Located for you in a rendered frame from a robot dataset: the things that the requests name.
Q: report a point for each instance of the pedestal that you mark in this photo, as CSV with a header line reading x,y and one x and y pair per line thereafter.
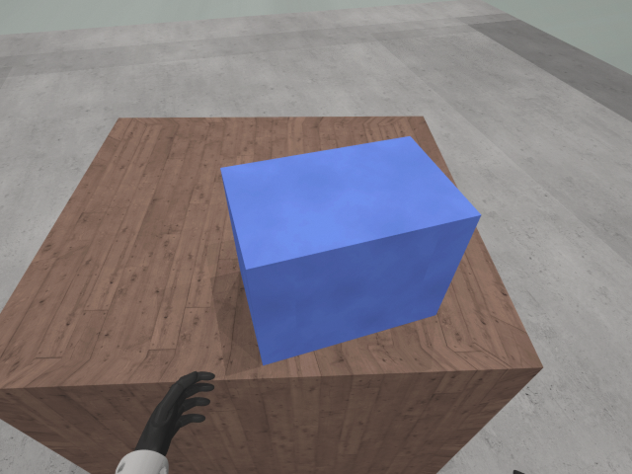
x,y
138,284

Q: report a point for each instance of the carton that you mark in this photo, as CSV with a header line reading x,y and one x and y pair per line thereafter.
x,y
342,243

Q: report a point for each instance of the left robot forearm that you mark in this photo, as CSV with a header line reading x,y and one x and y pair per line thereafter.
x,y
143,462

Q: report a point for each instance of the robot left hand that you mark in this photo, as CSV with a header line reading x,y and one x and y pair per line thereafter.
x,y
166,419

